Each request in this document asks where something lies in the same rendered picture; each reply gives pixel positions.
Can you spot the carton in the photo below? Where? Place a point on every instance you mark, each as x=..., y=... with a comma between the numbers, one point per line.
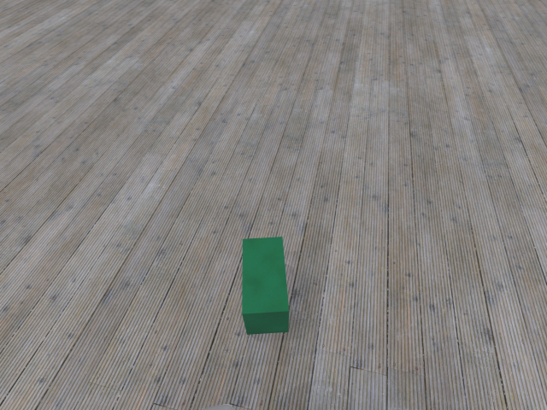
x=265, y=307

